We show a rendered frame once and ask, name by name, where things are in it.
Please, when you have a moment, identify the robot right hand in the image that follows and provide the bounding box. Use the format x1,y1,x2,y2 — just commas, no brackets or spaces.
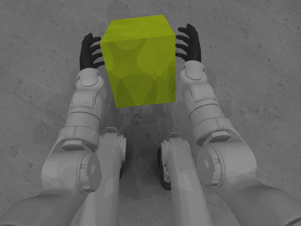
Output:
175,24,201,62

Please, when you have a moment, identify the robot right forearm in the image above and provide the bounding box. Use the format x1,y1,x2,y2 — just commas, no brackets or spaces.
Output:
177,60,256,160

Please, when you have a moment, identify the robot left thigh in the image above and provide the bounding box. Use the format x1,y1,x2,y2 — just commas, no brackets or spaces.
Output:
78,132,127,226

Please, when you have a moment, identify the carton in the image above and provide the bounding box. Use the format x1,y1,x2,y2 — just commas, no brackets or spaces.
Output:
100,15,176,108

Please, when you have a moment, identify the right robot upper arm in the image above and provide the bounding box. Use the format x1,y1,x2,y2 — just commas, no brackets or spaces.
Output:
196,140,301,226

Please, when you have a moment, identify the robot left forearm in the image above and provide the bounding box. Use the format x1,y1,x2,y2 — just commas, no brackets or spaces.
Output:
41,68,107,182

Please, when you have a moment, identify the robot right thigh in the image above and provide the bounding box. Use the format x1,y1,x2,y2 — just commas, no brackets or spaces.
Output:
161,137,213,226

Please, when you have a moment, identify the robot left hand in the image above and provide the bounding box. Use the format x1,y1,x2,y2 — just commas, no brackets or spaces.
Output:
79,33,105,71

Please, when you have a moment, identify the robot thigh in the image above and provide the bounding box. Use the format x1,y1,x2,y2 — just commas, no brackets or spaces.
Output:
161,137,213,226
78,132,127,226

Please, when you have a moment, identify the left robot upper arm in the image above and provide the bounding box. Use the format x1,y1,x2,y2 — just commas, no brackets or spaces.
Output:
0,150,102,226

